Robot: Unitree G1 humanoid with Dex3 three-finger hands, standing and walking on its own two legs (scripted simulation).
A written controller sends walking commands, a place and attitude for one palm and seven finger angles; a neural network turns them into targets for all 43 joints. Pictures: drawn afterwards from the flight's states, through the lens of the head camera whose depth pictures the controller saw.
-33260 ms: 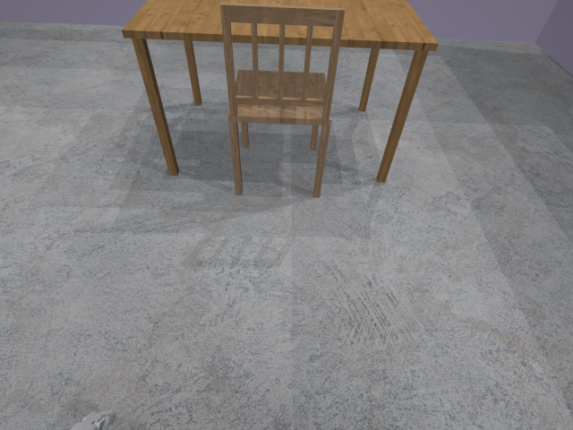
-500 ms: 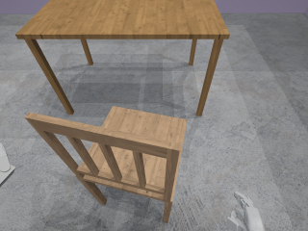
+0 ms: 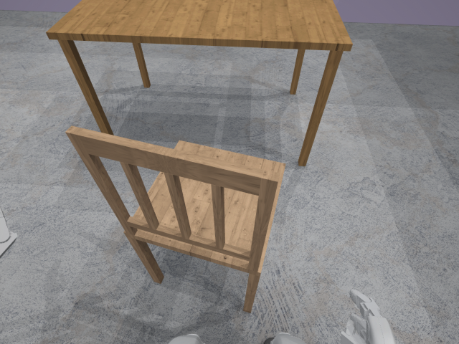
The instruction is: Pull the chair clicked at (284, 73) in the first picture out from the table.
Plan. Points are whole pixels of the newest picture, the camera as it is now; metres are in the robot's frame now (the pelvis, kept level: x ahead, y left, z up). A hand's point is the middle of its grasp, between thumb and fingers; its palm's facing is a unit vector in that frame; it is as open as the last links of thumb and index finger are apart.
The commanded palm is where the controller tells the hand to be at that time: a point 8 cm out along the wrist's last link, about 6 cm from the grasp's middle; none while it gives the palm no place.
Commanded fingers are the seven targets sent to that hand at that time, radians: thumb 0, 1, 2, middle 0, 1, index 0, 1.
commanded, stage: step back with the hand held close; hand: left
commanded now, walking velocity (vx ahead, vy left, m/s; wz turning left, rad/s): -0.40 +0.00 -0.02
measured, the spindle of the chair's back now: (180, 208) +0.41 +0.14 -0.08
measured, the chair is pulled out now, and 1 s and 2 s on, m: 0.64 0.64 0.64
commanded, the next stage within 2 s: stop stepping back and stand still in 0.68 s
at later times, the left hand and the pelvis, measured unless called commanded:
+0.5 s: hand (6, 283) +0.15 +0.24 +0.18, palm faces +0.50 -0.70 -0.51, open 7.4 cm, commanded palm +0.09 +0.28 +0.20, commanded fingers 0.00 0.90 0.90 -0.20 -0.30 -0.20 -0.30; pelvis -0.04 -0.03 -0.01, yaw +3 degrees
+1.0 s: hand (27, 299) +0.14 +0.21 +0.19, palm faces +0.33 -0.78 -0.54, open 7.4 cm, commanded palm +0.07 +0.26 +0.20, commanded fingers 0.00 0.90 0.90 -0.20 -0.30 -0.20 -0.30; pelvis -0.08 -0.03 +0.01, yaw -2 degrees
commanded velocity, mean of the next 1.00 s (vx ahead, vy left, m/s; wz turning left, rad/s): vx -0.28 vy -0.01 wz -0.06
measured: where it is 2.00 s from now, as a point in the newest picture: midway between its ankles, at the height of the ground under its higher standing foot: outside the picture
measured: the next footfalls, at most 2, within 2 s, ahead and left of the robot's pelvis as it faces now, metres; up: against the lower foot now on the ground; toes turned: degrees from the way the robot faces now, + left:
right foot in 0.42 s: +0.06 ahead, -0.14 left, +0.00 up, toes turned +2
left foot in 0.74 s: -0.07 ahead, +0.12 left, +0.00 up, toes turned -1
